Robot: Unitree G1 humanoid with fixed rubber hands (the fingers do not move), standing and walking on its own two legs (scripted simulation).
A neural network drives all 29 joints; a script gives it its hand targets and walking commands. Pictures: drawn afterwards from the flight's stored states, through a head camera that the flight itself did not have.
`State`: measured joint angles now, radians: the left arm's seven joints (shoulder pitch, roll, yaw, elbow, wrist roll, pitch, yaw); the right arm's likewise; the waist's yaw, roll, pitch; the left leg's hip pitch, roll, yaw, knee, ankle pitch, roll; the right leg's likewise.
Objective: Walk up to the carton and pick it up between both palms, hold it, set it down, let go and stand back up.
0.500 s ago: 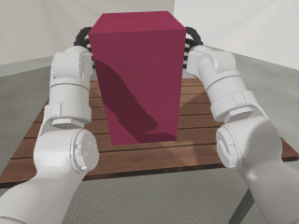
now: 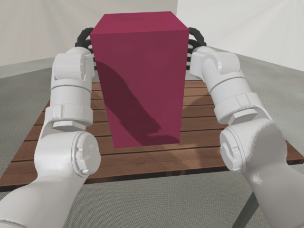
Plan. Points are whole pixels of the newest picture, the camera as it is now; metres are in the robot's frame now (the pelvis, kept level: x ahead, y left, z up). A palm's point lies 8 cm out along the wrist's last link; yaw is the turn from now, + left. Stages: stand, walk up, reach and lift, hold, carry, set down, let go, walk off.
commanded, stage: hold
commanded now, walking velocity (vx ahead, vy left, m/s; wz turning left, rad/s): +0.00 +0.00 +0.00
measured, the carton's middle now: (142, 79) +0.39 -0.01 +0.28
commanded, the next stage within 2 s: none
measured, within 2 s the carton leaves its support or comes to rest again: neither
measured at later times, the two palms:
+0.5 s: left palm (83, 58) +0.38 +0.13 +0.34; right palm (197, 57) +0.36 -0.13 +0.34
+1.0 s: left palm (83, 61) +0.39 +0.13 +0.33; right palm (195, 59) +0.37 -0.13 +0.34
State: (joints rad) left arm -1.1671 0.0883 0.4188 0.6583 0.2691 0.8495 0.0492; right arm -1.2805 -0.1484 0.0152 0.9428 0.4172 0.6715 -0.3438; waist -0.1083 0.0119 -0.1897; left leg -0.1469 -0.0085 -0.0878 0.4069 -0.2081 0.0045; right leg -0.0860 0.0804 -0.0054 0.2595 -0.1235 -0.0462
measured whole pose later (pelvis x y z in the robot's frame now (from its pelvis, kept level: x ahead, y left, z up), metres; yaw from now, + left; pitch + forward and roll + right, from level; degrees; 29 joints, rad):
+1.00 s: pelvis +0.02 +0.01 +0.00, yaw +0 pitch -4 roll -2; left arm -1.07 0.06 0.38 0.52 0.29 0.90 0.04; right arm -1.22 -0.15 0.04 0.87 0.45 0.70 -0.35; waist -0.12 0.01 -0.18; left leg -0.10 -0.01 -0.08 0.40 -0.23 0.02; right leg -0.03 0.08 0.01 0.25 -0.15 -0.04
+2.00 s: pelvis +0.01 +0.00 +0.00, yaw +0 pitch -3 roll -2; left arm -1.15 0.07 0.43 0.62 0.30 0.87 0.03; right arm -1.29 -0.15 0.00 0.93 0.41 0.70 -0.35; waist -0.10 0.02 -0.19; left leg -0.12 -0.01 -0.08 0.39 -0.22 0.01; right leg -0.06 0.08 0.01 0.26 -0.14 -0.04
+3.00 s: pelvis +0.00 +0.00 +0.00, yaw +0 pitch -4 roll -2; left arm -1.15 0.08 0.43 0.63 0.30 0.87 0.03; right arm -1.28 -0.15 0.00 0.93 0.42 0.69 -0.34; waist -0.11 0.02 -0.20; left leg -0.11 -0.01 -0.08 0.39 -0.21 0.01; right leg -0.06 0.08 0.01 0.25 -0.13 -0.04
